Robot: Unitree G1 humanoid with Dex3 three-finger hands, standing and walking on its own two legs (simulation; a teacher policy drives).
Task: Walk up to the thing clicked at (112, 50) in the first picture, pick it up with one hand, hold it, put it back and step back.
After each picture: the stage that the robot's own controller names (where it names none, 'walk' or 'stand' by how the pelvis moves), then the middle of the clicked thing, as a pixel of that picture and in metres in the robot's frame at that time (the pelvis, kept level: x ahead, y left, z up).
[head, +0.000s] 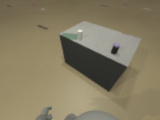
stand; (115, 48) +0.78 -0.25 -0.05
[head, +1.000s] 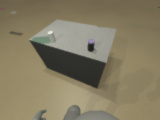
walk; (90, 45) +0.70 +0.05 -0.02
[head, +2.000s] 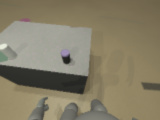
stand; (66, 57) +0.47 +0.21 -0.01
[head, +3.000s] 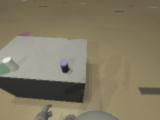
stand; (64, 66) +0.45 +0.23 -0.05
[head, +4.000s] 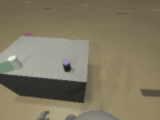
stand; (66, 65) +0.47 +0.22 -0.05
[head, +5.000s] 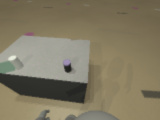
stand; (67, 66) +0.46 +0.22 -0.05
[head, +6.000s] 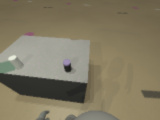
stand; (67, 66) +0.47 +0.22 -0.05
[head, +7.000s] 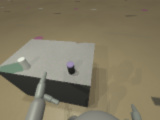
rise first; (71, 68) +0.46 +0.22 -0.05
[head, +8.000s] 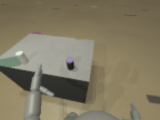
go down; (70, 63) +0.49 +0.21 -0.04
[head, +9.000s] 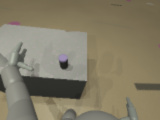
go down; (63, 62) +0.45 +0.20 +0.00
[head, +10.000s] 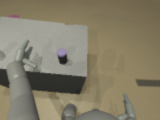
close in; (62, 56) +0.47 +0.20 +0.01
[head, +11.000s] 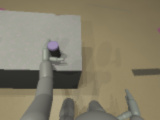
close; (54, 50) +0.48 +0.22 +0.05
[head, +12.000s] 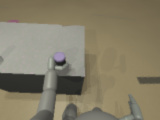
lift; (60, 61) +0.40 +0.19 +0.07
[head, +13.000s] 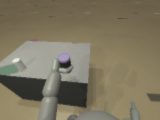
lift; (65, 63) +0.33 +0.17 +0.18
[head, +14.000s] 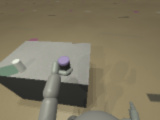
hold; (65, 66) +0.33 +0.17 +0.15
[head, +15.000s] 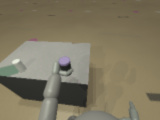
hold; (65, 66) +0.33 +0.17 +0.15
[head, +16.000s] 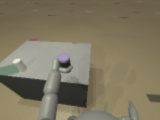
crouch; (65, 63) +0.34 +0.17 +0.16
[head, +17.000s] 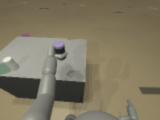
crouch; (60, 51) +0.44 +0.21 +0.16
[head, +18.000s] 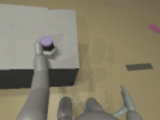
lower; (48, 46) +0.50 +0.23 +0.05
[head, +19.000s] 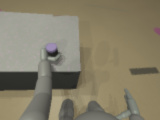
lower; (53, 52) +0.47 +0.22 +0.04
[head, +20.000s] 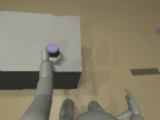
lower; (54, 53) +0.47 +0.21 +0.04
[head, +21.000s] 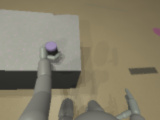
lower; (52, 51) +0.48 +0.22 +0.04
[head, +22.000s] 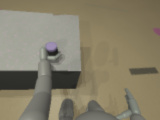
loosen; (53, 51) +0.48 +0.22 +0.04
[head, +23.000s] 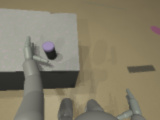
withdraw; (50, 51) +0.47 +0.22 +0.04
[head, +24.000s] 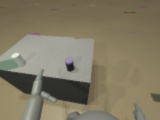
sink last; (69, 64) +0.46 +0.21 -0.01
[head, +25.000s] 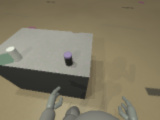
stand; (68, 59) +0.48 +0.21 +0.01
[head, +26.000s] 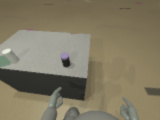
stand; (65, 60) +0.47 +0.23 +0.02
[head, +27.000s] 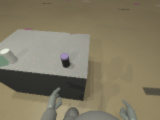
stand; (65, 60) +0.47 +0.22 +0.01
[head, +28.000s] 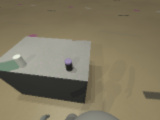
stand; (68, 65) +0.49 +0.21 -0.05
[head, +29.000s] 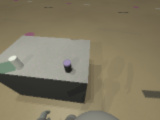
stand; (67, 66) +0.46 +0.21 -0.05
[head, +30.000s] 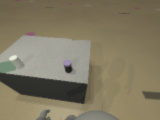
stand; (68, 66) +0.46 +0.21 -0.05
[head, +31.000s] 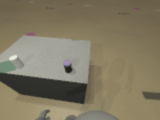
walk; (67, 66) +0.46 +0.21 -0.05
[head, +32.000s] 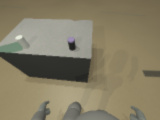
walk; (71, 44) +0.63 +0.21 -0.02
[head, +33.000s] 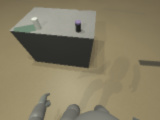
walk; (78, 26) +0.91 +0.20 -0.02
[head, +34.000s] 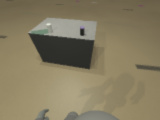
stand; (82, 31) +1.10 +0.18 -0.03
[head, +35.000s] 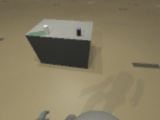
stand; (78, 31) +1.11 +0.21 -0.05
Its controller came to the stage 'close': yes
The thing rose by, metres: 0.21
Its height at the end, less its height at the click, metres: +0.00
